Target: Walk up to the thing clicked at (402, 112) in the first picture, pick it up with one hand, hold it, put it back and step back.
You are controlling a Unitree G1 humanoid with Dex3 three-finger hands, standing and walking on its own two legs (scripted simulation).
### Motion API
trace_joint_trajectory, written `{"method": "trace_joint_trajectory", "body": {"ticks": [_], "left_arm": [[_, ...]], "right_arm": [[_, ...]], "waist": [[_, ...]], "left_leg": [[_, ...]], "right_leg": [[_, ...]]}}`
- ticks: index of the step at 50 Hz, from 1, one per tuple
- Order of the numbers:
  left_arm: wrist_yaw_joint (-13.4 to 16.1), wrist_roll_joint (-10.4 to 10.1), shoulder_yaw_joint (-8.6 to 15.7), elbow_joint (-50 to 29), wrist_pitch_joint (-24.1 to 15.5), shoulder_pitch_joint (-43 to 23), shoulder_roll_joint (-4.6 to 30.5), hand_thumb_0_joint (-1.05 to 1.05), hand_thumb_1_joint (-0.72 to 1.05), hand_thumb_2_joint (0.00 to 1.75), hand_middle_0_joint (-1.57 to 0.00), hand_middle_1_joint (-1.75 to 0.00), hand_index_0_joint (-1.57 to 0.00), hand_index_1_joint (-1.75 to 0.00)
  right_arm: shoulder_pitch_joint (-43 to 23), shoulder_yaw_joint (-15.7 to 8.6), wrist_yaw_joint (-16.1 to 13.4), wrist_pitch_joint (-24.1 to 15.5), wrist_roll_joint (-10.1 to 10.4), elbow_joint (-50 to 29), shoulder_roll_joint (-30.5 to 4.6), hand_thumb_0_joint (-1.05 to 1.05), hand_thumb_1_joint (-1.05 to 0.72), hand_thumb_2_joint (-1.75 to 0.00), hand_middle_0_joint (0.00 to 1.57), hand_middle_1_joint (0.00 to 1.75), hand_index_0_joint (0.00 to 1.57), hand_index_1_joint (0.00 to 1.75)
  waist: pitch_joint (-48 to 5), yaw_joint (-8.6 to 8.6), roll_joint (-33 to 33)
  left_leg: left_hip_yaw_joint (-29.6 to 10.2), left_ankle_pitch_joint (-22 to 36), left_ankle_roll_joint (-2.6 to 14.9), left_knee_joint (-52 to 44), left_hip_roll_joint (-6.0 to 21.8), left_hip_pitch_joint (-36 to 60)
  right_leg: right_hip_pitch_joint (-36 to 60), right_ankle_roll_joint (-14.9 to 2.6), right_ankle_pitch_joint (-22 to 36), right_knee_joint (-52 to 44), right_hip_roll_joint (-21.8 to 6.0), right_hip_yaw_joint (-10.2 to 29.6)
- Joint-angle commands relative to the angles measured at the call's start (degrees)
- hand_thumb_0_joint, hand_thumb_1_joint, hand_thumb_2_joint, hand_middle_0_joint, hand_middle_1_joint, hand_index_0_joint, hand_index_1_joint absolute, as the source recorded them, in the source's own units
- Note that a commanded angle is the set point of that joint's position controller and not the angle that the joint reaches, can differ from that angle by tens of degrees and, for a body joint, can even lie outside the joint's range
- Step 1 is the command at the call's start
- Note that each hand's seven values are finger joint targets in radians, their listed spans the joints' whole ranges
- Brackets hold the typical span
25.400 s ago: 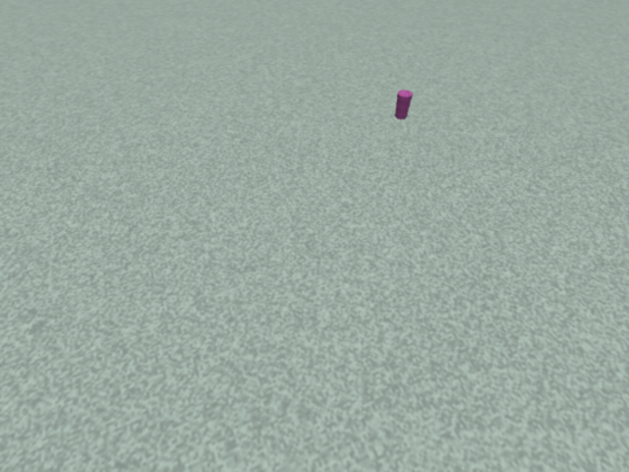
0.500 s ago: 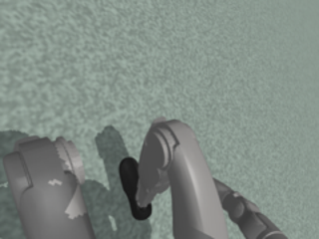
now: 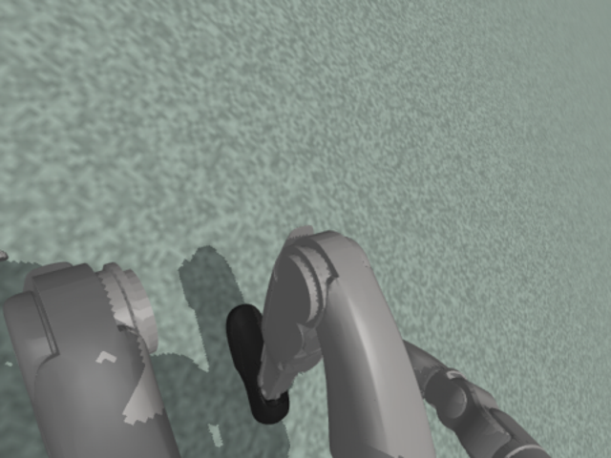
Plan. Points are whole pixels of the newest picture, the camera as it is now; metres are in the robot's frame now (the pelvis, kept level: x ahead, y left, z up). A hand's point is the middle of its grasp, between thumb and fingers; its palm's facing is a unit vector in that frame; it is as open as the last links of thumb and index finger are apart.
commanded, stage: withdraw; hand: left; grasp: from the side
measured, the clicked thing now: out of the picture +0.41 +0.30 -0.21
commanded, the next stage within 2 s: rise in 0.32 s
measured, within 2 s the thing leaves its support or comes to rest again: neither
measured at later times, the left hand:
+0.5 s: hand out of the picture +0.36 +0.39 -0.09, palm faces +0.43 -0.90 -0.08, open 17.7 cm
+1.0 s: hand out of the picture +0.25 +0.37 +0.06, palm faces +0.35 -0.81 -0.48, open 17.3 cm
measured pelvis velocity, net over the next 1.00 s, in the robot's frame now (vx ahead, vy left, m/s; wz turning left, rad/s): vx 0.02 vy -0.02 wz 0.20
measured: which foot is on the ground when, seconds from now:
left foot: down 0.00-1.00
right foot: down 0.00-1.00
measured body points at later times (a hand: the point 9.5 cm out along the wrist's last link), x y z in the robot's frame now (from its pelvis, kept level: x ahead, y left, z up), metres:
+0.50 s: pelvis +0.00 +0.00 +0.02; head +0.17 +0.18 +0.39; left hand +0.33 +0.43 -0.08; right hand +0.21 -0.23 -0.03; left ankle +0.08 +0.12 -0.25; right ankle +0.15 -0.13 -0.25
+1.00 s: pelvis +0.02 -0.02 +0.15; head +0.20 +0.07 +0.56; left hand +0.23 +0.41 +0.09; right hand +0.24 -0.22 +0.03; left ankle +0.08 +0.12 -0.25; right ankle +0.15 -0.13 -0.25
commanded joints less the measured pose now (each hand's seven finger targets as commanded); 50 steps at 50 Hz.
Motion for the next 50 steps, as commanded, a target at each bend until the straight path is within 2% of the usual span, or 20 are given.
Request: {"method": "trace_joint_trajectory", "body": {"ticks": [1, 6, 10, 12, 13, 16, 19, 20, 22, 23, 24, 25, 29, 31, 33, 36, 40, 42, 47, 50], "left_arm": [[-0.7, -0.3, 0.0, -8.6, -4.5, -12.1, 9.6, 0.00, -0.61, 0.07, -0.06, -0.01, -0.05, -0.02], [-1.7, 0.2, 4.7, -15.9, -3.9, -12.0, 16.4, 0.00, -0.56, 0.07, -0.06, 0.00, -0.05, -0.01], [-3.6, 0.0, 7.2, -26.1, -0.6, -10.0, 17.7, 0.00, -0.55, 0.08, -0.05, 0.00, -0.04, -0.01], [-5.8, -0.5, 6.7, -30.0, 2.6, -6.9, 15.2, 0.00, -0.55, 0.07, -0.06, -0.01, -0.05, -0.02], [-7.2, -0.7, 4.6, -30.8, 4.6, -6.2, 13.1, 0.00, -0.56, 0.08, -0.06, -0.01, -0.05, -0.02], [-11.4, -3.0, 0.7, -29.0, 10.3, -0.5, 6.1, 0.00, -0.58, 0.06, -0.05, -0.01, -0.05, -0.02], [-14.6, -6.4, -2.4, -30.6, 13.8, -2.0, 0.6, 0.00, -0.61, 0.02, -0.04, -0.02, -0.06, -0.01], [-14.9, -7.2, 0.3, -30.6, 14.6, -0.8, 2.2, 0.00, -0.61, 0.02, -0.04, -0.02, -0.05, -0.01], [-15.7, -7.6, -1.3, -30.5, 15.6, -2.4, 0.3, 0.00, -0.53, 0.06, -0.03, 0.00, -0.01, 0.00], [-13.0, 3.1, 1.0, -25.0, 19.5, 2.3, 9.9, 0.00, -0.52, 0.08, -0.06, -0.03, -0.04, -0.04], [-12.4, 2.2, -0.3, -30.3, 20.7, -2.1, 6.7, 0.00, -0.53, 0.08, -0.06, -0.04, -0.04, -0.05], [-11.7, 2.7, -0.5, -35.2, 21.4, -6.3, 7.6, 0.00, -0.53, 0.09, -0.06, -0.04, -0.04, -0.05], [-9.0, 6.3, 5.3, -44.2, 28.4, -5.9, 17.4, 0.00, -0.58, 0.09, -0.09, -0.06, -0.06, -0.07], [-7.9, 7.6, 3.7, -47.1, 31.6, -7.1, 15.3, 0.00, -0.53, 0.07, -0.05, -0.06, -0.05, -0.06], [-6.9, 8.1, 4.0, -46.2, 35.4, -0.7, 13.0, 0.00, -0.57, 0.04, -0.05, -0.05, -0.05, -0.05], [-6.2, 8.7, 0.8, -46.3, 40.5, 5.8, 5.2, 0.00, -0.54, 0.06, -0.05, -0.06, -0.05, -0.06], [-5.1, 8.5, -4.2, -49.4, 47.1, 11.1, -1.9, 0.00, -0.55, 0.06, -0.06, -0.06, -0.06, -0.06], [-4.1, 8.2, -5.8, -54.9, 50.0, 13.9, -3.1, 0.00, -0.55, 0.06, -0.06, -0.06, -0.06, -0.06], [-0.8, 7.4, -5.1, -71.6, 56.6, 20.3, -0.9, 0.00, -0.49, 0.09, -0.06, -0.07, -0.06, -0.07], [1.3, 7.3, -4.0, -74.2, 59.6, 25.5, -1.7, 0.00, -0.51, 0.08, -0.06, -0.06, -0.06, -0.06]], "right_arm": [[0.6, -7.0, -1.3, 0.3, -0.1, -0.6, -21.0, 0.00, -0.89, -0.90, 0.20, 0.30, 0.20, 0.30], [1.9, -8.0, -1.8, 0.8, 0.3, -0.3, -21.5, 0.00, -0.90, -0.90, 0.20, 0.30, 0.20, 0.30], [4.0, -10.6, -2.0, 1.2, 1.3, -0.5, -20.9, 0.00, -0.90, -0.90, 0.20, 0.30, 0.20, 0.30], [5.6, -12.7, -2.3, 1.5, 2.4, -0.5, -20.7, 0.00, -0.91, -0.90, 0.20, 0.30, 0.20, 0.30], [6.3, -13.5, -2.5, 1.6, 3.3, -0.6, -20.1, 0.00, -0.91, -0.90, 0.20, 0.30, 0.20, 0.30], [7.2, -15.9, -3.1, 1.3, 6.2, -0.6, -19.3, 0.00, -0.90, -0.90, 0.20, 0.30, 0.20, 0.30], [7.9, -17.1, -3.2, 0.6, 8.7, -0.7, -18.1, 0.00, -0.89, -0.90, 0.20, 0.30, 0.20, 0.30], [8.6, -18.1, -3.3, 0.4, 9.3, -0.5, -18.4, 0.00, -0.88, -0.90, 0.20, 0.30, 0.20, 0.30], [8.1, -18.9, -3.2, -0.1, 10.2, -0.9, -17.6, 0.00, -0.80, -0.89, 0.20, 0.30, 0.20, 0.30], [9.8, -20.9, -3.6, 0.6, 12.1, 1.0, -14.0, 0.00, -0.88, -0.91, 0.20, 0.30, 0.20, 0.30], [10.3, -21.5, -3.7, 1.0, 12.7, 0.2, -13.7, 0.00, -0.91, -0.91, 0.20, 0.30, 0.20, 0.30], [11.3, -22.5, -3.7, 1.3, 13.3, 0.3, -13.9, 0.00, -0.90, -0.91, 0.20, 0.30, 0.20, 0.30], [14.3, -26.1, -4.8, 2.4, 15.8, 0.2, -13.1, 0.00, -0.97, -0.93, 0.20, 0.30, 0.20, 0.30], [15.7, -27.2, -5.3, 3.0, 16.6, 0.3, -11.8, 0.00, -0.90, -0.90, 0.20, 0.30, 0.20, 0.30], [16.9, -28.6, -5.7, 3.6, 17.5, 0.1, -10.8, 0.00, -0.90, -0.90, 0.20, 0.30, 0.20, 0.30], [17.9, -30.7, -6.0, 4.1, 18.6, -0.5, -9.4, 0.00, -0.90, -0.90, 0.20, 0.30, 0.20, 0.30], [17.9, -33.2, -6.4, 4.3, 20.7, -2.4, -8.9, 0.00, -0.90, -0.90, 0.20, 0.30, 0.20, 0.30], [18.1, -33.6, -6.7, 4.7, 21.5, -3.8, -8.1, 0.00, -0.90, -0.90, 0.20, 0.30, 0.20, 0.30], [18.2, -34.2, -9.1, 4.7, 23.5, -7.0, -6.5, 0.00, -0.89, -0.90, 0.20, 0.30, 0.20, 0.30], [18.7, -33.9, -10.7, 4.4, 23.8, -7.4, -4.8, 0.00, -0.90, -0.90, 0.20, 0.30, 0.20, 0.30]], "waist": [[-29.1, -6.83, 30.7], [-34.1, -4.09, 36.8], [-40.0, -1.12, 43.1], [-42.4, 0.21, 46.4], [-42.9, 0.03, 46.1], [-38.1, -0.11, 38.7], [-35.7, -0.02, 33.1], [-36.3, 1.03, 31.1], [-35.1, 1.10, 29.0], [-38.8, 6.22, 32.7], [-41.4, 5.27, 34.3], [-44.2, 5.23, 36.6], [-52.3, 8.92, 44.4], [-53.4, 8.46, 43.8], [-54.3, 10.04, 41.6], [-55.9, 10.65, 36.8], [-55.6, 10.19, 28.4], [-57.0, 10.86, 25.4], [-61.1, 13.18, 24.2], [-60.7, 13.96, 25.5]], "left_leg": [[5.0, 3.0, -1.44, -20.6, 3.6, 19.1], [5.4, 6.4, -2.26, -22.1, 4.1, 23.6], [6.8, 8.7, -2.98, -24.6, 4.0, 28.0], [7.2, 11.0, -3.55, -26.4, 3.9, 31.0], [7.9, 11.4, -3.31, -26.3, 3.7, 30.0], [9.0, 7.0, -2.04, -26.5, 2.8, 22.2], [8.4, 0.8, -1.00, -27.1, 2.4, 18.1], [8.6, 0.6, -0.64, -26.7, 2.2, 17.4], [8.9, -4.0, -0.05, -27.1, 1.8, 14.1], [10.7, -3.5, -0.13, -31.5, 2.2, 20.1], [10.2, -3.1, -0.45, -32.7, 2.7, 22.2], [10.6, -3.7, -0.53, -33.6, 2.8, 23.6], [12.7, 1.6, -1.01, -37.2, 2.6, 30.2], [13.3, 4.0, -0.96, -38.2, 2.4, 31.4], [14.4, 6.1, -0.83, -39.1, 1.9, 32.0], [14.8, 7.9, -0.57, -41.5, 1.4, 33.5], [14.9, 0.8, 0.59, -45.9, 0.9, 32.9], [15.5, 0.4, 1.09, -48.5, 0.5, 33.6], [16.8, -2.7, 1.40, -57.1, 0.7, 41.4], [17.7, 2.7, 1.04, -60.4, 0.8, 46.9]], "right_leg": [[13.2, -4.02, 5.8, -8.3, 1.8, -7.4], [14.1, -4.46, 7.6, -6.8, 1.4, -6.7], [13.7, -5.06, 8.6, -6.5, 0.9, -5.3], [12.4, -5.43, 9.7, -6.5, 0.6, -4.6], [12.0, -5.59, 10.0, -7.0, 0.6, -4.1], [9.3, -5.46, 7.7, -8.6, 0.2, -3.7], [5.7, -5.28, 3.4, -9.5, -0.1, -3.7], [6.1, -5.16, 3.3, -9.8, -0.2, -3.4], [4.5, -5.31, -0.8, -10.1, -0.4, -3.1], [4.9, -5.69, -2.6, -12.4, -0.8, -1.4], [4.3, -5.67, -2.2, -12.5, -0.8, -1.1], [4.0, -5.76, -2.4, -12.5, -0.9, -0.3], [4.1, -6.50, 0.7, -12.4, -1.6, 2.2], [3.7, -6.82, 2.3, -13.2, -1.9, 3.1], [4.5, -6.94, 2.6, -14.9, -2.1, 3.9], [4.9, -6.98, 2.8, -17.6, -2.7, 4.7], [7.9, -6.57, -1.9, -24.2, -2.9, 5.8], [12.7, -6.24, -3.0, -28.2, -3.0, 6.6], [24.0, -5.77, -5.4, -37.5, -3.1, 9.0], [29.4, -5.88, -1.6, -40.9, -3.4, 10.0]]}}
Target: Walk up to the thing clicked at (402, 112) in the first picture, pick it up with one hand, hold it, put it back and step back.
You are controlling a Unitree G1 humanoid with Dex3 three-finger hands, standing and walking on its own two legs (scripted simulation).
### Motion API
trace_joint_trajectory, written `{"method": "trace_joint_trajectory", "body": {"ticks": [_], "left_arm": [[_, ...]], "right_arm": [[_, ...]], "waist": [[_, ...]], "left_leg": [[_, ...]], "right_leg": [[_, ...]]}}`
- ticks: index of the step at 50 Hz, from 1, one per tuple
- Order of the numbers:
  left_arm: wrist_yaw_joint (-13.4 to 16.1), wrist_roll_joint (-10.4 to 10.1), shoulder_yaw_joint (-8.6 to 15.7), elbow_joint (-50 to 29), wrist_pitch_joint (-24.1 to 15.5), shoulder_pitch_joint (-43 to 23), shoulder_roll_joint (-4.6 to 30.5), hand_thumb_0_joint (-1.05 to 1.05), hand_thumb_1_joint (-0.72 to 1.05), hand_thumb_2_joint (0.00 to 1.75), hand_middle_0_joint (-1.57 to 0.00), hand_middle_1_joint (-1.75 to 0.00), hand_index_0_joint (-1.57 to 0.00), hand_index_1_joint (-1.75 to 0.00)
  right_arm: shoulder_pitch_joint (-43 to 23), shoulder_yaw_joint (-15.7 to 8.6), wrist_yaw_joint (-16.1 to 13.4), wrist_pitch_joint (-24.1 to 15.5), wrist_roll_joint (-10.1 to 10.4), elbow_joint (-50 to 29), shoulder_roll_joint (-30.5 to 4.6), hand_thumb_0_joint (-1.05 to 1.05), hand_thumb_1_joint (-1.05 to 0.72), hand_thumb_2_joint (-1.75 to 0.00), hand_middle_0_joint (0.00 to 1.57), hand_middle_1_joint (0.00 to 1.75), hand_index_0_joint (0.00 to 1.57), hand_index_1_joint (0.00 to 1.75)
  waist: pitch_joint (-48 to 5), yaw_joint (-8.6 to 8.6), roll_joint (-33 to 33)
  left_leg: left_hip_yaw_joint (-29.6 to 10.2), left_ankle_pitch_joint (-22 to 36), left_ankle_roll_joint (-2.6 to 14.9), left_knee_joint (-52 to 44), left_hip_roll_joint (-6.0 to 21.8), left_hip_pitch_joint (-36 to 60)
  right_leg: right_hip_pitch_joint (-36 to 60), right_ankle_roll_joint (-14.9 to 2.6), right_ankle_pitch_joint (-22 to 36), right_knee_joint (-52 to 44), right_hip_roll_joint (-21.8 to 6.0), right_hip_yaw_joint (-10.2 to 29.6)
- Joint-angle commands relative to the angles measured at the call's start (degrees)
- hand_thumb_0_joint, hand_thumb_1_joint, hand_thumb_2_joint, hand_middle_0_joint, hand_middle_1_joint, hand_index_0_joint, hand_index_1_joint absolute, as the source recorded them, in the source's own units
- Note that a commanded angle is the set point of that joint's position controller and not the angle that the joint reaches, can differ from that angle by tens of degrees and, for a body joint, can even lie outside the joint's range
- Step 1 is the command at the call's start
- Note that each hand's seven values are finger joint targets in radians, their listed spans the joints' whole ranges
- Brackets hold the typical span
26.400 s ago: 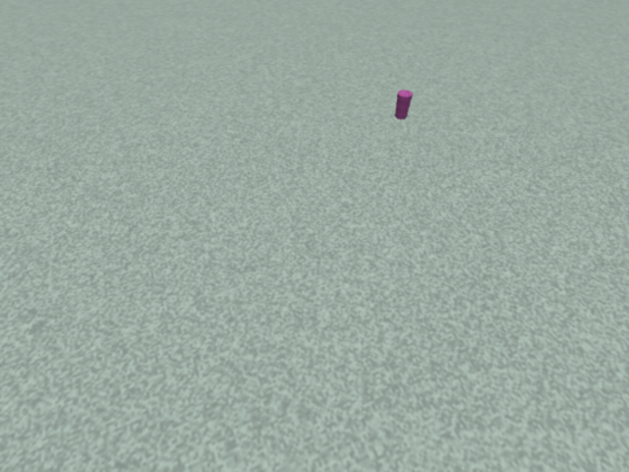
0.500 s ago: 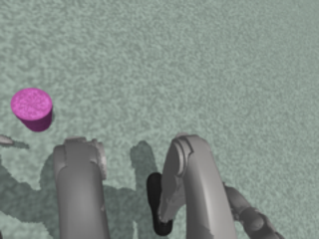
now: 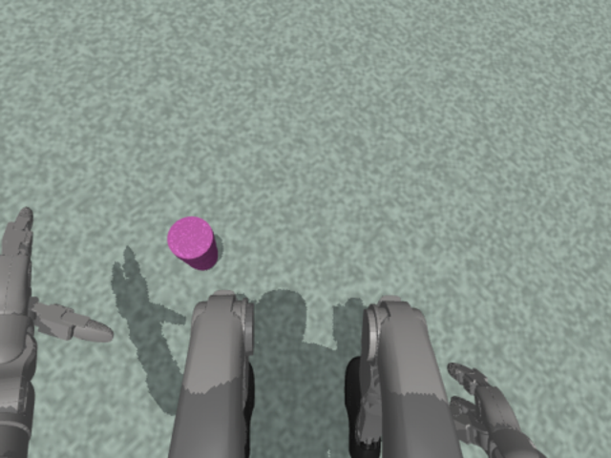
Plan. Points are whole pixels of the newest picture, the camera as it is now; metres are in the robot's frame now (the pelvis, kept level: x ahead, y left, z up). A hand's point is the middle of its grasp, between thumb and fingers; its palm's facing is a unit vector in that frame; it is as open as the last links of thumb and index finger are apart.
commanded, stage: home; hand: left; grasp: from the side
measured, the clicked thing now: (197, 247) +0.44 +0.24 -0.36
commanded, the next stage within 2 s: none
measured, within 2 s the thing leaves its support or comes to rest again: neither
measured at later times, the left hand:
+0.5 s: hand (43, 306) +0.26 +0.23 +0.13, palm faces +0.21 -0.90 -0.37, open 17.4 cm
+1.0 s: hand out of the picture +0.23 +0.20 +0.22, palm faces +0.21 -0.93 -0.30, open 17.6 cm
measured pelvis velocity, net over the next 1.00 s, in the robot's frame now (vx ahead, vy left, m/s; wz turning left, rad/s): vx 0.09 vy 0.00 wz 0.10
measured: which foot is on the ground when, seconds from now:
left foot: down 0.00-1.00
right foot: down 0.00-1.00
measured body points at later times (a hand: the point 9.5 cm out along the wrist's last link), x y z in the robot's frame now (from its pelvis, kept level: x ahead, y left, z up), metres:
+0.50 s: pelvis +0.07 -0.01 +0.22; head +0.16 +0.01 +0.66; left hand +0.25 +0.27 +0.15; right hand +0.26 -0.25 +0.13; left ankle +0.09 +0.12 -0.40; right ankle +0.11 -0.14 -0.40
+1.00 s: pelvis +0.09 +0.00 +0.28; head +0.11 +0.00 +0.73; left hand +0.22 +0.24 +0.24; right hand +0.28 -0.22 +0.21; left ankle +0.09 +0.12 -0.40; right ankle +0.11 -0.14 -0.40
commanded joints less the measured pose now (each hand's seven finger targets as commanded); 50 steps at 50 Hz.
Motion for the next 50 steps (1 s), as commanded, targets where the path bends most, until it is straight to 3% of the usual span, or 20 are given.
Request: {"method": "trace_joint_trajectory", "body": {"ticks": [1, 5, 8, 9, 10, 14, 17, 18, 21, 31, 40, 43, 46, 50], "left_arm": [[4.2, -1.1, 5.3, -17.9, 1.0, -1.4, 15.3, 0.00, -0.53, 0.07, -0.05, -0.06, -0.05, -0.06], [5.8, -1.8, 2.8, -17.1, 4.0, 3.7, 9.9, 0.00, -0.53, 0.07, -0.05, -0.06, -0.05, -0.06], [6.4, -2.2, -1.4, -15.5, 6.4, 9.2, 4.3, 0.00, -0.55, 0.06, -0.05, -0.05, -0.05, -0.05], [6.6, -2.4, -1.8, -15.0, 7.3, 11.1, 3.8, 0.00, -0.54, 0.06, -0.05, -0.06, -0.05, -0.06], [6.9, -2.4, -3.1, -17.7, 7.9, 10.0, 2.8, 0.00, -0.55, 0.06, -0.05, -0.05, -0.05, -0.05], [8.0, -2.5, -5.7, -18.8, 10.6, 13.4, 0.7, 0.00, -0.56, 0.05, -0.05, -0.05, -0.05, -0.05], [9.1, -2.6, -6.7, -20.2, 12.6, 15.8, -0.1, 0.00, -0.55, 0.06, -0.05, -0.05, -0.05, -0.05], [9.3, -2.4, -8.2, -21.7, 13.2, 16.3, -1.5, 0.00, -0.54, 0.06, -0.05, -0.05, -0.05, -0.05], [10.2, -2.5, -9.7, -23.5, 15.1, 20.6, -3.4, 0.00, -0.56, 0.05, -0.05, -0.05, -0.05, -0.05], [11.3, -3.0, -17.3, -35.0, 19.8, 31.8, -10.1, 0.00, -0.59, 0.03, -0.05, -0.05, -0.05, -0.05], [9.9, -3.0, -18.4, -39.9, 19.7, 35.2, -11.7, 0.00, -0.61, 0.02, -0.04, -0.04, -0.04, -0.04], [9.4, -2.6, -18.2, -39.0, 19.1, 34.3, -12.0, 0.00, -0.59, 0.03, -0.05, -0.05, -0.04, -0.05], [9.0, -2.4, -17.8, -40.2, 18.6, 33.4, -11.6, 0.00, -0.58, 0.04, -0.05, -0.05, -0.05, -0.05], [9.1, -2.4, -17.9, -40.1, 18.5, 32.2, -11.9, 0.00, -0.61, 0.02, -0.04, -0.04, -0.04, -0.04]], "right_arm": [[3.8, -5.0, -3.3, -2.4, 0.5, -7.7, -10.6, 0.00, -0.90, -0.90, 0.20, 0.30, 0.20, 0.30], [4.0, -4.7, -5.0, -3.7, 0.3, -7.9, -8.8, 0.00, -0.90, -0.90, 0.20, 0.30, 0.20, 0.30], [4.3, -4.3, -5.9, -4.9, 0.4, -8.9, -7.6, 0.00, -0.90, -0.90, 0.20, 0.30, 0.20, 0.30], [4.6, -4.6, -6.3, -5.5, 0.4, -8.7, -7.8, 0.00, -0.90, -0.90, 0.20, 0.30, 0.20, 0.30], [5.2, -4.2, -6.5, -5.9, 0.3, -8.9, -7.4, 0.00, -0.90, -0.90, 0.20, 0.30, 0.20, 0.30], [6.6, -3.8, -7.6, -7.6, 0.3, -8.9, -6.9, 0.00, -0.90, -0.90, 0.20, 0.30, 0.20, 0.30], [7.1, -3.6, -8.7, -8.6, 0.3, -9.2, -6.4, 0.00, -0.90, -0.90, 0.20, 0.30, 0.20, 0.30], [7.7, -3.4, -9.0, -9.0, 0.2, -9.1, -6.1, 0.00, -0.90, -0.90, 0.20, 0.30, 0.20, 0.30], [8.8, -3.3, -10.1, -9.7, 0.1, -9.3, -5.8, 0.00, -0.90, -0.90, 0.20, 0.30, 0.20, 0.30], [9.1, -2.2, -12.6, -12.2, -0.6, -12.2, -4.3, 0.00, -0.90, -0.90, 0.20, 0.30, 0.20, 0.30], [8.3, -2.2, -12.3, -14.5, -1.3, -14.0, -4.2, 0.00, -0.90, -0.90, 0.20, 0.30, 0.20, 0.30], [8.4, -2.3, -12.1, -15.1, -1.7, -13.7, -4.1, 0.00, -0.90, -0.90, 0.20, 0.30, 0.20, 0.30], [8.8, -2.5, -12.0, -15.7, -2.0, -13.4, -4.1, 0.00, -0.90, -0.90, 0.20, 0.30, 0.20, 0.30], [8.2, -2.2, -11.9, -16.4, -2.0, -13.1, -4.0, 0.00, -0.90, -0.90, 0.20, 0.30, 0.20, 0.30]], "waist": [[-34.5, 0.29, 7.5], [-30.5, -0.36, 6.7], [-27.3, -1.28, 4.6], [-26.3, -0.85, 4.1], [-26.8, -1.68, 5.1], [-24.3, -2.04, 3.3], [-22.2, -1.23, 3.8], [-22.2, -1.98, 3.8], [-20.6, -1.47, 4.1], [-10.7, -1.50, 4.1], [-2.1, -0.97, 1.2], [-2.3, -1.27, 0.9], [-5.8, -1.20, 2.7], [-4.9, -0.92, 3.4]], "left_leg": [[0.6, 0.5, 0.72, -26.6, -1.1, 33.6], [2.5, 5.0, 0.86, -30.7, -1.6, 37.6], [3.5, 6.8, 0.86, -35.0, -1.8, 40.7], [3.8, 7.4, 0.81, -36.0, -1.7, 41.8], [3.9, 8.8, 0.71, -37.5, -1.8, 44.7], [3.6, 13.7, 0.61, -43.4, -1.8, 51.6], [4.1, 14.8, 0.39, -47.8, -1.9, 56.4], [4.0, 16.8, 0.31, -49.2, -1.8, 59.2], [4.1, 21.3, 0.06, -53.3, -1.9, 64.7], [3.9, 25.0, -0.52, -66.0, -1.9, 77.0], [3.6, 20.4, -0.72, -72.0, -1.7, 78.1], [4.0, 21.0, -0.65, -71.7, -1.9, 78.9], [4.3, 25.2, -0.85, -71.0, -2.0, 81.1], [4.3, 21.9, -0.92, -72.2, -2.1, 81.3]], "right_leg": [[25.2, -4.16, 0.9, -21.3, 1.7, -1.4], [32.4, -4.08, 4.3, -27.9, 1.3, -0.5], [39.2, -3.88, 5.8, -33.9, 0.9, 0.1], [41.3, -3.63, 6.0, -36.0, 0.8, 0.9], [43.2, -3.73, 7.8, -37.6, 0.7, 0.7], [50.8, -3.54, 12.9, -43.3, 0.5, 0.0], [56.4, -3.26, 13.7, -48.6, 0.0, 0.9], [57.8, -3.33, 16.0, -49.4, 0.2, 0.2], [63.3, -3.16, 20.4, -53.1, 0.2, -0.4], [74.1, -2.87, 23.1, -64.0, 1.1, -2.5], [76.3, -2.65, 18.4, -68.5, 1.7, -3.4], [77.2, -2.51, 19.1, -69.2, 1.5, -2.9], [79.0, -2.61, 23.1, -68.5, 1.3, -2.4], [79.0, -2.69, 19.9, -69.4, 1.3, -2.3]]}}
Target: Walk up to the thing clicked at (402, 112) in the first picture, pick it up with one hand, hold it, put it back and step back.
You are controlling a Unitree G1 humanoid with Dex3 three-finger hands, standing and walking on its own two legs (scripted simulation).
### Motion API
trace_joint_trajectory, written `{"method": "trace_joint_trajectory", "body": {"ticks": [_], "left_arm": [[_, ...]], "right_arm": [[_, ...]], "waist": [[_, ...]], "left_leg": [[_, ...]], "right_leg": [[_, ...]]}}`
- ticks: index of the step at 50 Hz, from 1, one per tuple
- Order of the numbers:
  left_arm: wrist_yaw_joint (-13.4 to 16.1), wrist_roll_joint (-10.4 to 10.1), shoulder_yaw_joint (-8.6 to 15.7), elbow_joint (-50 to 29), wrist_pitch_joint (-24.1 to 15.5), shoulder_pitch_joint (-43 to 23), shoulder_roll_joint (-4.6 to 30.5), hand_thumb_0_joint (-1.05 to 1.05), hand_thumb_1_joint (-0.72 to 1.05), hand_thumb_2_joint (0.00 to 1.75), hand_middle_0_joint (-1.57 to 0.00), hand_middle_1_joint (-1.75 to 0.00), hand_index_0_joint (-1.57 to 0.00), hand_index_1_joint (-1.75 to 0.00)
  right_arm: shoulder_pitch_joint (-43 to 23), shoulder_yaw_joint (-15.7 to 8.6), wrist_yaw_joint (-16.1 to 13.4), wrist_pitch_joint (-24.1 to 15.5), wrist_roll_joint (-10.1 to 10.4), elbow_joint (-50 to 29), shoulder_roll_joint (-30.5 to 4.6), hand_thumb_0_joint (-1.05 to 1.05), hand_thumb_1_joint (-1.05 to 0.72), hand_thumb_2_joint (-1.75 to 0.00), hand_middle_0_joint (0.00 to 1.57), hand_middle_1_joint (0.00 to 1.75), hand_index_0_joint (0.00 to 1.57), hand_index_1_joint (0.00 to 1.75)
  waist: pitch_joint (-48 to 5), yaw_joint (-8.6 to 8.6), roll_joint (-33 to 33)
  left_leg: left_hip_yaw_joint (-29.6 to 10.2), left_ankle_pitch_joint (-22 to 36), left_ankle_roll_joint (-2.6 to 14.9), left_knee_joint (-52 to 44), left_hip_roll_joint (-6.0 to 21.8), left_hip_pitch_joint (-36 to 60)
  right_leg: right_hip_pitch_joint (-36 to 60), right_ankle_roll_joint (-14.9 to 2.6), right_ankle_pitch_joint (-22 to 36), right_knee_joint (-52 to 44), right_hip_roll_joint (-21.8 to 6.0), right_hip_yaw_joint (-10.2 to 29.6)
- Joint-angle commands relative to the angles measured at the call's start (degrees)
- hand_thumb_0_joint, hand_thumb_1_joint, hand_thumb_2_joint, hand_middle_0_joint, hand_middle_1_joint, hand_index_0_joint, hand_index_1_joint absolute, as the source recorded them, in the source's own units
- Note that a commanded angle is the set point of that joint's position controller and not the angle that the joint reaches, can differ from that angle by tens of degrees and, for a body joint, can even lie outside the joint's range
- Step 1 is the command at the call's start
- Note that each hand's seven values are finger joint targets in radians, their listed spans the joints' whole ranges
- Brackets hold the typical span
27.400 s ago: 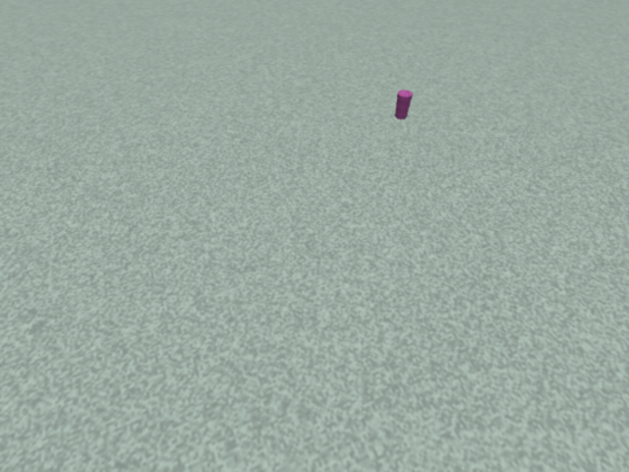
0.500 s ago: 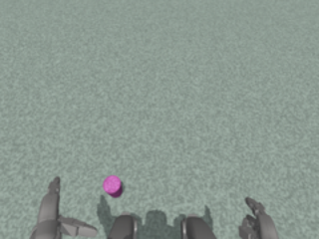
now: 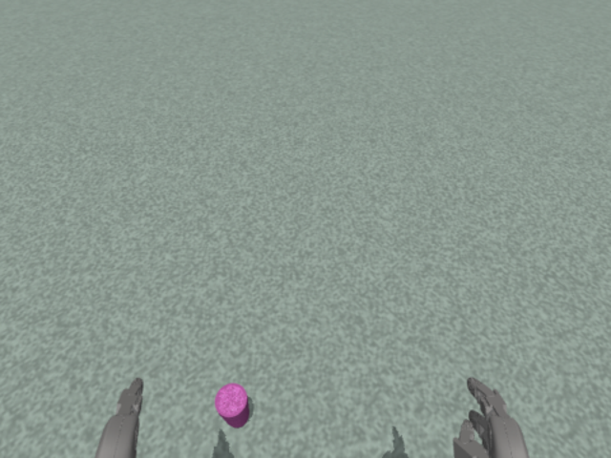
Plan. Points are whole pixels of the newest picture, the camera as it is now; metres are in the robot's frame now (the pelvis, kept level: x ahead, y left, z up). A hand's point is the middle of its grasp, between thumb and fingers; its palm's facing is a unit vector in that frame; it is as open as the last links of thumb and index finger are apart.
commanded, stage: home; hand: left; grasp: from the side
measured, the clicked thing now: (234, 408) +0.38 +0.21 -0.64
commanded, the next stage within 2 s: stand in 1.46 s
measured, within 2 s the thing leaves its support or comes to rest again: neither
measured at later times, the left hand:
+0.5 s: hand out of the picture +0.16 +0.18 -0.05, palm faces +0.11 -0.95 -0.29, open 17.5 cm
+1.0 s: hand (175, 452) +0.16 +0.18 -0.05, palm faces +0.11 -0.95 -0.28, open 17.5 cm
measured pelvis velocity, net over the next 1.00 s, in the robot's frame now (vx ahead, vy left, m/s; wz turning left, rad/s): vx -0.01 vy -0.01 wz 0.00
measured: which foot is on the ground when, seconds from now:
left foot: down 0.00-1.00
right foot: down 0.00-1.00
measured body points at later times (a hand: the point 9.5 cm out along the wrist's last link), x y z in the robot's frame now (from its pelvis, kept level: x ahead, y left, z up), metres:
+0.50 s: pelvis -0.01 +0.00 +0.00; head +0.01 +0.00 +0.45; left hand +0.15 +0.23 -0.03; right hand +0.14 -0.24 -0.07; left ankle +0.01 +0.12 -0.68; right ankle +0.01 -0.14 -0.68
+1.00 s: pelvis -0.01 -0.01 +0.01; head +0.01 +0.00 +0.45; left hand +0.15 +0.23 -0.03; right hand +0.16 -0.24 -0.07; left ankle +0.01 +0.12 -0.68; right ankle +0.01 -0.14 -0.68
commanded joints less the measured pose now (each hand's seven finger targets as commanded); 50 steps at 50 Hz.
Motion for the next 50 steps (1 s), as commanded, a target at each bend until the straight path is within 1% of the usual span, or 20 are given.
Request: {"method": "trace_joint_trajectory", "body": {"ticks": [1, 2, 5, 7, 9, 10, 12, 13, 16, 18, 26, 27, 30, 33, 37, 39, 44, 46, 47, 50], "left_arm": [[0.5, 0.8, 2.4, -11.2, -3.4, -3.2, 5.1, 0.00, -0.58, 0.04, -0.05, -0.05, -0.05, -0.05], [0.6, 0.8, 2.7, -11.2, -3.4, -2.7, 5.1, 0.00, -0.59, 0.03, -0.05, -0.05, -0.04, -0.05], [0.5, 0.7, 3.0, -10.0, -3.3, -1.9, 5.2, 0.00, -0.58, 0.04, -0.05, -0.05, -0.05, -0.05], [0.4, 0.7, 3.0, -9.2, -3.4, -2.7, 5.5, 0.00, -0.58, 0.04, -0.05, -0.05, -0.05, -0.05], [0.2, 0.7, 2.9, -9.5, -3.5, -1.7, 5.0, 0.00, -0.58, 0.04, -0.05, -0.05, -0.05, -0.05], [0.2, 0.6, 3.1, -9.0, -3.6, -2.4, 5.2, 0.00, -0.60, 0.03, -0.04, -0.05, -0.04, -0.05], [0.1, 0.8, 3.4, -8.5, -3.7, -2.0, 5.2, 0.00, -0.55, 0.06, -0.05, -0.06, -0.05, -0.06], [0.2, 0.7, 3.2, -9.6, -3.9, -2.5, 5.5, 0.00, -0.58, 0.04, -0.05, -0.05, -0.05, -0.05], [-0.1, 0.7, 2.7, -9.3, -4.0, -3.0, 5.0, 0.00, -0.56, 0.05, -0.05, -0.05, -0.05, -0.05], [0.0, 0.9, 3.6, -8.1, -4.1, -2.2, 5.2, 0.00, -0.57, 0.04, -0.05, -0.05, -0.05, -0.05], [-0.3, 0.6, 2.8, -8.7, -4.6, -4.1, 5.1, 0.00, -0.54, 0.06, -0.05, -0.06, -0.05, -0.06], [-0.3, 0.7, 3.0, -7.9, -4.4, -3.0, 4.9, 0.00, -0.55, 0.05, -0.05, -0.06, -0.05, -0.06], [-0.3, 0.8, 3.1, -8.3, -4.7, -1.9, 5.0, 0.00, -0.55, 0.05, -0.05, -0.06, -0.05, -0.06], [-0.5, 0.7, 3.0, -7.7, -4.6, -2.8, 5.0, 0.00, -0.55, 0.06, -0.05, -0.06, -0.05, -0.06], [-0.5, 0.7, 3.3, -7.6, -4.7, -3.2, 5.4, 0.00, -0.55, 0.05, -0.05, -0.06, -0.05, -0.06], [-0.5, 0.7, 3.2, -7.8, -4.8, -2.9, 5.0, 0.00, -0.54, 0.06, -0.05, -0.06, -0.05, -0.06], [-0.5, 0.7, 2.8, -8.3, -4.7, -3.0, 4.8, 0.00, -0.56, 0.05, -0.05, -0.06, -0.05, -0.06], [-0.5, 0.7, 3.4, -8.6, -4.7, -2.1, 5.2, 0.00, -0.58, 0.04, -0.05, -0.05, -0.05, -0.05], [-0.7, 0.8, 2.7, -7.8, -4.5, -2.4, 4.8, 0.00, -0.58, 0.04, -0.05, -0.05, -0.05, -0.05], [-0.5, 0.8, 3.4, -7.3, -4.5, -2.4, 5.0, 0.00, -0.56, 0.05, -0.05, -0.06, -0.05, -0.06]], "right_arm": [[-3.1, -3.1, -0.7, -3.8, -0.5, -7.6, -7.0, 0.00, -0.90, -0.90, 0.20, 0.30, 0.20, 0.30], [-2.7, -3.1, -0.7, -3.9, -0.6, -7.6, -7.0, 0.00, -0.90, -0.90, 0.20, 0.30, 0.20, 0.30], [-3.2, -3.0, -0.6, -4.1, -0.6, -7.3, -7.1, 0.00, -0.90, -0.90, 0.20, 0.30, 0.20, 0.30], [-3.9, -2.7, -0.5, -4.2, -0.4, -7.4, -7.0, 0.00, -0.90, -0.90, 0.20, 0.30, 0.20, 0.30], [-3.6, -2.9, -0.4, -4.2, -0.5, -7.2, -7.2, 0.00, -0.90, -0.90, 0.20, 0.30, 0.20, 0.30], [-4.0, -2.9, -0.3, -4.3, -0.4, -7.1, -7.1, 0.00, -0.90, -0.90, 0.20, 0.30, 0.20, 0.30], [-3.6, -3.1, -0.4, -4.6, -0.4, -7.1, -7.2, 0.00, -0.90, -0.90, 0.20, 0.30, 0.20, 0.30], [-3.6, -3.0, -0.3, -4.5, -0.5, -7.2, -7.1, 0.00, -0.90, -0.90, 0.20, 0.30, 0.20, 0.30], [-4.0, -2.9, -0.2, -4.8, -0.4, -7.2, -7.0, 0.00, -0.90, -0.90, 0.20, 0.30, 0.20, 0.30], [-3.5, -3.1, -0.3, -4.9, -0.5, -6.8, -7.0, 0.00, -0.90, -0.90, 0.20, 0.30, 0.20, 0.30], [-4.2, -2.9, -0.2, -5.4, -0.5, -6.3, -7.1, 0.00, -0.90, -0.90, 0.20, 0.30, 0.20, 0.30], [-4.2, -2.9, -0.3, -5.6, -0.4, -6.5, -7.2, 0.00, -0.90, -0.90, 0.20, 0.30, 0.20, 0.30], [-3.9, -2.8, -0.4, -5.7, -0.5, -6.1, -6.8, 0.00, -0.90, -0.90, 0.20, 0.30, 0.20, 0.30], [-3.6, -3.1, -0.4, -5.8, -0.6, -6.0, -7.1, 0.00, -0.90, -0.90, 0.20, 0.30, 0.20, 0.30], [-3.9, -2.9, -0.5, -5.8, -0.6, -5.9, -7.0, 0.00, -0.90, -0.90, 0.20, 0.30, 0.20, 0.30], [-3.8, -3.0, -0.5, -5.9, -0.6, -6.1, -7.0, 0.00, -0.90, -0.90, 0.20, 0.30, 0.20, 0.30], [-4.0, -2.9, -0.5, -6.0, -0.6, -5.8, -7.0, 0.00, -0.90, -0.90, 0.20, 0.30, 0.20, 0.30], [-3.5, -3.0, -0.5, -5.8, -0.6, -5.5, -6.9, 0.00, -0.90, -0.90, 0.20, 0.30, 0.20, 0.30], [-3.3, -3.1, -0.6, -5.9, -0.7, -5.4, -7.2, 0.00, -0.90, -0.90, 0.20, 0.30, 0.20, 0.30], [-3.3, -3.2, -0.5, -5.9, -0.7, -5.3, -7.1, 0.00, -0.90, -0.90, 0.20, 0.30, 0.20, 0.30]], "waist": [[-5.9, -0.98, 1.6], [-7.6, -0.90, 1.2], [-6.1, -0.68, 0.6], [-3.3, -0.61, 0.2], [-4.5, -0.35, 0.7], [-2.9, -0.06, 1.3], [-4.4, -0.40, 0.0], [-4.8, -0.28, 0.6], [-3.3, -0.43, 0.3], [-4.9, -0.27, 0.2], [-2.8, -0.74, 0.2], [-2.3, -0.30, -0.4], [-4.6, -0.07, -0.4], [-4.3, -0.84, -1.3], [-2.9, -0.29, -0.6], [-4.4, -0.75, -1.4], [-3.8, -0.58, -1.3], [-5.7, -0.07, 0.9], [-5.2, -0.66, 0.1], [-5.4, -0.59, -0.5]], "left_leg": [[1.1, 11.6, 0.52, -10.6, -1.7, 6.0], [1.4, 13.3, 0.55, -10.0, -1.9, 6.5], [1.2, 12.7, 0.60, -10.4, -1.8, 5.7], [1.4, 9.6, 0.78, -11.1, -2.0, 4.4], [1.1, 9.5, 0.70, -11.6, -1.9, 4.9], [1.2, 7.7, 0.68, -12.1, -1.9, 4.1], [1.2, 9.6, 0.72, -11.7, -1.7, 5.1], [1.4, 9.9, 0.72, -11.6, -1.9, 5.3], [1.3, 8.4, 0.76, -12.1, -1.7, 5.0], [1.3, 9.8, 0.73, -11.7, -1.8, 5.4], [1.4, 3.6, 1.00, -12.8, -1.9, 4.4], [1.4, 3.1, 1.02, -13.2, -1.8, 4.2], [1.4, 7.6, 0.90, -12.1, -1.8, 5.3], [2.0, 8.5, 1.10, -11.2, -2.0, 5.6], [2.2, 7.2, 1.10, -11.4, -2.1, 5.0], [2.0, 7.5, 1.17, -11.3, -2.1, 5.4], [1.9, 8.2, 1.08, -11.6, -1.9, 5.7], [1.8, 11.5, 0.79, -11.5, -1.9, 6.8], [1.6, 12.3, 0.80, -11.4, -1.7, 7.0], [1.7, 14.0, 0.80, -10.8, -1.7, 7.0]], "right_leg": [[4.0, -1.49, 10.2, -8.6, 2.4, -1.5], [5.0, -1.43, 12.1, -8.6, 2.3, -1.3], [4.9, -1.43, 11.3, -9.0, 2.3, -1.4], [3.8, -1.33, 8.6, -10.1, 2.2, -1.4], [4.4, -1.52, 8.5, -9.8, 2.3, -1.5], [3.6, -1.51, 6.7, -10.1, 2.3, -1.6], [4.2, -1.46, 8.5, -9.9, 2.4, -1.5], [4.4, -1.46, 8.8, -10.1, 2.3, -1.4], [3.5, -1.47, 7.4, -10.1, 2.4, -1.5], [4.6, -1.48, 8.7, -10.0, 2.4, -1.4], [2.9, -1.46, 3.1, -11.5, 2.1, -1.1], [2.8, -1.42, 2.7, -11.3, 2.2, -1.3], [4.3, -1.46, 6.6, -10.7, 2.1, -1.2], [3.8, -1.18, 7.8, -11.2, 2.0, -0.7], [3.5, -1.17, 6.3, -11.7, 1.8, -0.6], [3.9, -1.15, 6.8, -11.6, 1.9, -0.6], [3.9, -1.26, 7.3, -11.3, 1.9, -0.9], [4.7, -1.52, 10.2, -10.2, 2.1, -1.0], [4.5, -1.49, 10.7, -9.9, 2.3, -1.3], [5.5, -1.30, 12.6, -9.9, 2.2, -1.2]]}}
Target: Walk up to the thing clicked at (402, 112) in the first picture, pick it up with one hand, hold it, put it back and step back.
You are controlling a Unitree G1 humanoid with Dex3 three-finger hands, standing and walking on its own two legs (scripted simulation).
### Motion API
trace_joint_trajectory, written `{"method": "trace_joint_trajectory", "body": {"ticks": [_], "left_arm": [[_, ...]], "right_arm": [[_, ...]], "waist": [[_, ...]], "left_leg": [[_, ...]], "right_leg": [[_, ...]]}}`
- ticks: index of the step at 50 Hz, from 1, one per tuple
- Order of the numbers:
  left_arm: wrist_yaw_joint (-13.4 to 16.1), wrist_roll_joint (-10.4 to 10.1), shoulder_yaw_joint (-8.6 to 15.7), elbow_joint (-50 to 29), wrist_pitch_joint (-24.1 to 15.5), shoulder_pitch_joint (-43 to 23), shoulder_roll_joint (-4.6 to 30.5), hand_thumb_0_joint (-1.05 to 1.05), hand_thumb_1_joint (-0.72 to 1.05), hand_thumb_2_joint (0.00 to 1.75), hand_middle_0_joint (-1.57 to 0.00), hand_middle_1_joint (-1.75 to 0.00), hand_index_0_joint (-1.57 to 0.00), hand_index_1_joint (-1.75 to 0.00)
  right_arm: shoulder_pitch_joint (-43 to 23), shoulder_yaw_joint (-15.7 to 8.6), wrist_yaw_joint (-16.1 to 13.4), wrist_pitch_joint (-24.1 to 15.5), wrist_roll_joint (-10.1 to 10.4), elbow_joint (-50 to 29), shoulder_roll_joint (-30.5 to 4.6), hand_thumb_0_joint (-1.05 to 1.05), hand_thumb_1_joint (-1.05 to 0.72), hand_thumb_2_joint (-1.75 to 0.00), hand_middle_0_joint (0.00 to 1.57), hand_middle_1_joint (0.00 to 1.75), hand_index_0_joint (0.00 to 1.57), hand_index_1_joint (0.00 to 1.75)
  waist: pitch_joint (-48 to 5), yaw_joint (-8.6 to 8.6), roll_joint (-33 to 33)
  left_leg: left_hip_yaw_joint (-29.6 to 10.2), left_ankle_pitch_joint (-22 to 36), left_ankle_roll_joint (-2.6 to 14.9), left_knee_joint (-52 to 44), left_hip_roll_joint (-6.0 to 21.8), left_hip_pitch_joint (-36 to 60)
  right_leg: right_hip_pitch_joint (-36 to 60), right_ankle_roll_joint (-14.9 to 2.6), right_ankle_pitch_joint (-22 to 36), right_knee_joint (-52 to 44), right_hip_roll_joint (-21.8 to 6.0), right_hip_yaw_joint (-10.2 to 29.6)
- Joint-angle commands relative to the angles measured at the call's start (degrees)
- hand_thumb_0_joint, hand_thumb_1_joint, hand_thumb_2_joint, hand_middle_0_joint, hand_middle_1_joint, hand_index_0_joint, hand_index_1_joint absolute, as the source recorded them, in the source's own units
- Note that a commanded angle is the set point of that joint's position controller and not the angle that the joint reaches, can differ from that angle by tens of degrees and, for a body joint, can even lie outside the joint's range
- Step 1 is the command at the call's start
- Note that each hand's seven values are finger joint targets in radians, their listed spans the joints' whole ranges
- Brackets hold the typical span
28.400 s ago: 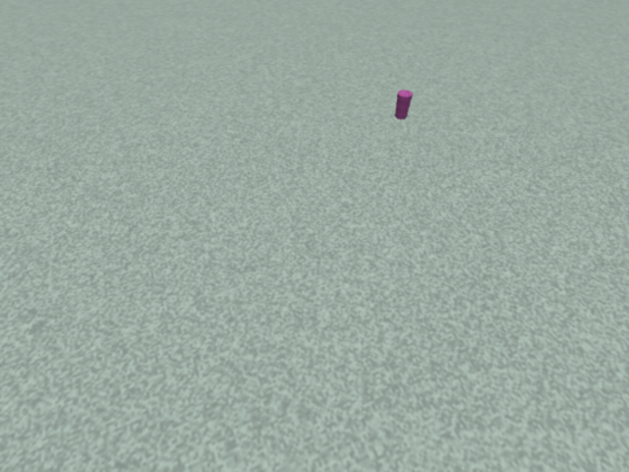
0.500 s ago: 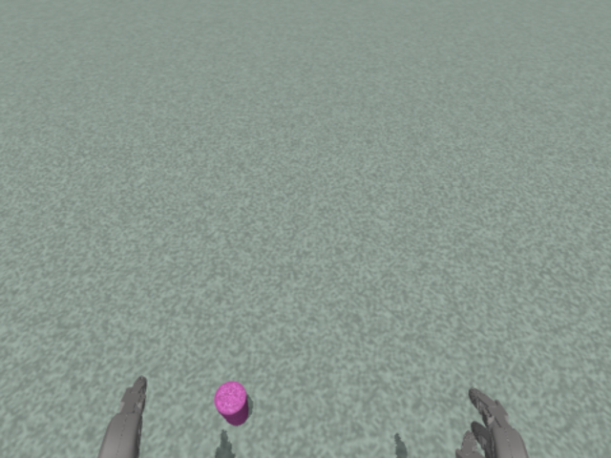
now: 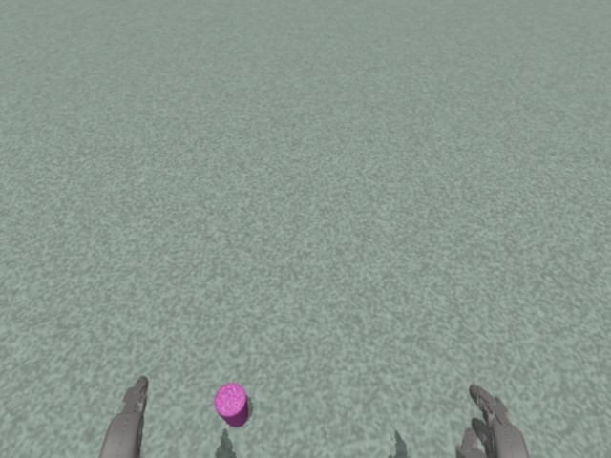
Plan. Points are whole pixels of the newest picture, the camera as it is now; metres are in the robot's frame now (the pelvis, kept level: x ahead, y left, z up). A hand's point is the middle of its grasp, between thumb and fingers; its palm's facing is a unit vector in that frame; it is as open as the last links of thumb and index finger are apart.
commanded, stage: home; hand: left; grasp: from the side
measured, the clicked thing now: (233, 407) +0.38 +0.22 -0.65
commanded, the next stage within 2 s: stand in 0.46 s
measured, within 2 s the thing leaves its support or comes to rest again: neither
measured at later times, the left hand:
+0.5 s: hand (172, 447) +0.17 +0.18 -0.06, palm faces +0.12 -0.95 -0.28, open 17.4 cm
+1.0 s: hand out of the picture +0.14 +0.21 -0.10, palm faces -0.02 -0.94 -0.33, open 9.5 cm
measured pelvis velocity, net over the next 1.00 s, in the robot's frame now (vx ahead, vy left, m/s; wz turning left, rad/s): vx -0.01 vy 0.00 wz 0.01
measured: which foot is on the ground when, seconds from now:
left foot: down 0.00-1.00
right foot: down 0.00-1.00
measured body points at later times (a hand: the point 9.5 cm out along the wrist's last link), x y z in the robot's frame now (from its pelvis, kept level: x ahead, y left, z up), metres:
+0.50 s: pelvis +0.00 +0.00 +0.00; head +0.02 +0.00 +0.45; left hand +0.16 +0.23 -0.04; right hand +0.16 -0.24 -0.07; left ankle +0.02 +0.13 -0.69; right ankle +0.01 -0.13 -0.69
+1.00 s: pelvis -0.01 +0.00 +0.01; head +0.01 +0.01 +0.46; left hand +0.14 +0.26 -0.07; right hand +0.14 -0.26 -0.09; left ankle +0.02 +0.13 -0.69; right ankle +0.01 -0.13 -0.69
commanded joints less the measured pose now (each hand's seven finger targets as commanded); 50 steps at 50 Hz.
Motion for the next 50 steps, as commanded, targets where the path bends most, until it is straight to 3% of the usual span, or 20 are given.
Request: {"method": "trace_joint_trajectory", "body": {"ticks": [1, 4, 5, 6, 11, 16, 20, 28, 30, 31, 37, 38, 40, 41, 42, 43, 44, 45, 48, 50], "left_arm": [[0.7, 0.6, 3.5, -10.2, -2.8, -1.0, 6.1, 0.00, -0.55, 0.05, -0.05, -0.06, -0.05, -0.06], [0.7, 0.5, 2.9, -10.0, -2.9, -1.7, 5.5, 0.00, -0.54, 0.06, -0.05, -0.06, -0.05, -0.06], [0.6, 0.6, 2.6, -8.9, -2.7, -1.3, 5.1, 0.00, -0.54, 0.06, -0.05, -0.06, -0.05, -0.06], [0.5, 0.4, 3.0, -11.1, -3.0, -1.7, 5.7, 0.00, -0.57, 0.04, -0.05, -0.05, -0.05, -0.05], [0.6, 0.6, 3.0, -10.6, -2.9, -1.5, 5.6, 0.00, -0.57, 0.04, -0.05, -0.05, -0.05, -0.05], [0.5, 0.5, 2.6, -9.7, -2.8, -2.1, 5.2, 0.00, -0.57, 0.05, -0.05, -0.05, -0.05, -0.05], [0.6, 0.5, 3.2, -10.2, -3.0, -1.3, 5.5, 0.00, -0.55, 0.06, -0.05, -0.06, -0.05, -0.06], [0.7, 0.6, 3.0, -9.8, -2.7, -1.6, 5.6, 0.00, -0.55, 0.06, -0.05, -0.06, -0.05, -0.06], [0.7, 0.5, 3.3, -11.0, -3.2, -2.1, 6.1, 0.00, -0.39, 0.22, -0.20, -0.22, -0.20, -0.22], [0.6, 0.5, 2.7, -9.7, -2.8, -2.0, 5.5, 0.00, -0.31, 0.30, -0.20, -0.30, -0.20, -0.30], [0.7, 0.6, 2.1, -10.7, -3.1, -2.8, 4.8, 0.00, 0.17, 0.78, -0.20, -0.30, -0.20, -0.30], [0.8, 0.6, 2.9, -10.1, -3.2, -2.3, 5.4, 0.00, 0.25, 0.86, -0.20, -0.30, -0.20, -0.30], [0.9, 0.5, 3.7, -11.0, -3.6, -1.5, 6.3, 0.00, 0.41, 0.90, -0.20, -0.30, -0.20, -0.30], [0.8, 0.5, 2.9, -9.7, -3.4, -2.5, 5.7, 0.00, 0.49, 0.90, -0.20, -0.30, -0.20, -0.30], [0.8, 0.5, 2.7, -10.7, -3.5, -1.7, 5.5, 0.00, 0.57, 0.90, -0.20, -0.30, -0.20, -0.30], [-2.3, 5.7, 5.4, 9.4, -9.4, -10.0, 14.5, 0.00, 0.65, 0.90, -0.20, -0.30, -0.20, -0.30], [-4.0, 6.4, 6.0, 14.3, -11.8, -9.4, 15.2, 0.00, 0.73, 0.90, -0.20, -0.30, -0.20, -0.30], [-4.9, 5.9, 5.4, 16.0, -13.4, -9.3, 15.5, 0.00, 0.81, 0.90, -0.20, -0.30, -0.20, -0.30], [-6.3, 3.8, 4.5, 22.8, -15.5, -12.4, 15.3, 0.00, 0.90, 0.90, -0.20, -0.30, -0.20, -0.30], [-6.3, 3.1, 4.4, 27.0, -16.0, -13.4, 15.9, 0.00, 0.90, 0.90, -0.20, -0.30, -0.20, -0.30]], "right_arm": [[-3.5, -2.9, -0.6, -3.1, -0.3, -8.4, -6.9, 0.00, -0.90, -0.90, 0.20, 0.30, 0.20, 0.30], [-4.4, -2.6, -0.5, -3.1, -0.2, -9.2, -6.7, 0.00, -0.90, -0.90, 0.20, 0.30, 0.20, 0.30], [-3.5, -2.9, -0.7, -3.0, -0.3, -8.8, -6.9, 0.00, -0.90, -0.90, 0.20, 0.30, 0.20, 0.30], [-3.8, -2.7, -0.5, -3.0, -0.2, -8.9, -6.8, 0.00, -0.90, -0.90, 0.20, 0.30, 0.20, 0.30], [-3.4, -3.0, -0.6, -2.9, -0.3, -8.6, -6.9, 0.00, -0.90, -0.90, 0.20, 0.30, 0.20, 0.30], [-3.8, -2.8, -0.4, -2.8, -0.3, -8.6, -7.0, 0.00, -0.90, -0.90, 0.20, 0.30, 0.20, 0.30], [-3.6, -2.8, -0.5, -2.9, -0.4, -8.8, -6.7, 0.00, -0.90, -0.90, 0.20, 0.30, 0.20, 0.30], [-3.6, -3.0, -0.6, -2.9, -0.3, -8.7, -7.0, 0.00, -0.90, -0.90, 0.20, 0.30, 0.20, 0.30], [-4.1, -2.5, -0.6, -2.9, -0.3, -9.1, -6.6, 0.00, -0.90, -0.90, 0.20, 0.30, 0.20, 0.30], [-3.8, -2.8, -0.7, -2.9, -0.3, -8.9, -6.9, 0.00, -0.90, -0.90, 0.20, 0.30, 0.20, 0.30], [-4.0, -2.7, -0.5, -3.2, -0.4, -8.7, -6.9, 0.00, -0.90, -0.90, 0.20, 0.30, 0.20, 0.30], [-4.1, -2.9, -0.5, -3.2, -0.3, -8.6, -7.0, 0.00, -0.90, -0.90, 0.20, 0.30, 0.20, 0.30], [-4.6, -2.5, -0.5, -3.1, -0.3, -9.2, -6.6, 0.00, -0.90, -0.90, 0.20, 0.30, 0.20, 0.30], [-4.5, -2.8, -0.6, -3.2, -0.3, -9.1, -7.0, 0.00, -0.90, -0.90, 0.20, 0.30, 0.20, 0.30], [-4.6, -2.4, -0.5, -3.3, -0.3, -9.3, -6.4, 0.00, -0.90, -0.90, 0.20, 0.30, 0.20, 0.30], [-7.4, -5.5, 2.9, 1.3, -6.6, 2.6, -15.4, 0.00, -0.90, -0.90, 0.20, 0.30, 0.20, 0.30], [-4.9, -5.9, 4.7, 2.8, -6.9, 5.2, -15.0, 0.00, -0.90, -0.90, 0.20, 0.30, 0.20, 0.30], [-5.5, -6.0, 5.8, 3.8, -6.4, 5.2, -14.7, 0.00, -0.90, -0.90, 0.20, 0.30, 0.20, 0.30], [-5.3, -5.6, 8.3, 4.2, -4.0, 8.2, -13.4, 0.00, -0.90, -0.90, 0.20, 0.30, 0.20, 0.30], [-5.4, -6.1, 9.0, 4.4, -3.5, 10.0, -14.1, 0.00, -0.90, -0.90, 0.20, 0.30, 0.20, 0.30]], "waist": [[-6.9, 0.05, -0.1], [-4.1, -0.04, -1.0], [-5.8, -0.66, -1.3], [-5.6, -0.03, 0.2], [-7.0, -0.16, 0.4], [-4.7, -0.37, 0.6], [-6.4, -0.24, -0.8], [-5.9, -0.26, -0.2], [-5.1, -0.10, -0.3], [-5.0, -0.49, -1.0], [-4.6, -0.35, 1.0], [-4.7, -0.30, 0.7], [-4.6, 0.46, 0.2], [-3.9, -0.19, -0.4], [-4.0, 0.28, -0.3], [3.2, 1.46, -6.6], [-1.3, 1.03, -8.0], [-0.3, 0.57, -6.4], [-0.1, 0.94, -3.8], [-0.7, 1.13, -3.8]], "left_leg": [[1.3, 12.9, 1.16, -8.7, -2.0, 4.8], [1.5, 8.9, 1.26, -9.3, -2.0, 3.5], [1.4, 9.9, 1.37, -8.9, -2.0, 4.3], [1.5, 10.1, 1.22, -9.1, -2.1, 4.5], [1.3, 13.2, 1.02, -8.8, -1.8, 5.5], [1.3, 9.4, 1.10, -9.7, -1.9, 4.4], [1.6, 11.8, 1.33, -8.6, -2.1, 4.8], [1.4, 10.1, 1.29, -9.3, -2.0, 4.6], [1.8, 10.3, 1.34, -8.9, -2.2, 4.3], [1.7, 9.9, 1.45, -9.0, -2.1, 4.2], [1.1, 7.0, 1.19, -10.5, -1.8, 4.7], [0.9, 6.9, 1.20, -10.5, -1.8, 4.0], [1.3, 6.4, 1.26, -10.1, -2.1, 3.5], [1.4, 5.4, 1.35, -10.2, -2.1, 3.2], [1.6, 5.5, 1.35, -10.0, -2.2, 3.1], [-0.8, 10.5, 3.02, -10.1, -0.8, 4.4], [-0.1, 11.0, 4.31, -10.1, -0.1, 8.2], [-0.7, 11.2, 4.50, -10.0, -0.9, 8.1], [-1.4, 10.1, 4.43, -14.0, -1.0, 12.9], [-1.7, 11.7, 4.45, -15.6, -0.8, 14.2]], "right_leg": [[4.2, -0.99, 11.6, -8.2, 1.9, -1.6], [2.9, -0.89, 7.9, -9.4, 1.8, -1.6], [3.2, -0.81, 8.9, -9.0, 1.8, -1.4], [3.3, -0.94, 9.2, -9.0, 1.7, -1.4], [4.0, -1.07, 11.9, -8.1, 1.9, -1.7], [2.7, -1.07, 8.4, -8.7, 1.9, -1.6], [4.3, -0.81, 11.0, -9.1, 1.6, -1.4], [3.4, -0.98, 9.2, -8.9, 1.7, -1.6], [3.5, -0.92, 9.4, -9.5, 1.4, -1.2], [3.2, -0.77, 9.1, -9.4, 1.5, -1.3], [2.4, -1.20, 6.3, -8.9, 1.8, -1.7], [2.3, -1.17, 6.1, -8.8, 1.9, -1.8], [2.8, -1.19, 5.3, -9.5, 1.7, -1.6], [2.0, -1.07, 4.6, -9.7, 1.7, -1.5], [2.5, -1.08, 4.7, -10.0, 1.6, -1.5], [9.2, -5.36, 6.5, -13.2, -3.9, 6.0], [10.4, -6.48, 10.1, -12.4, -5.1, 7.4], [9.9, -6.73, 10.5, -13.7, -5.1, 8.4], [9.6, -5.78, 7.4, -15.3, -5.6, 8.5], [11.8, -4.94, 9.4, -16.5, -5.4, 7.4]]}}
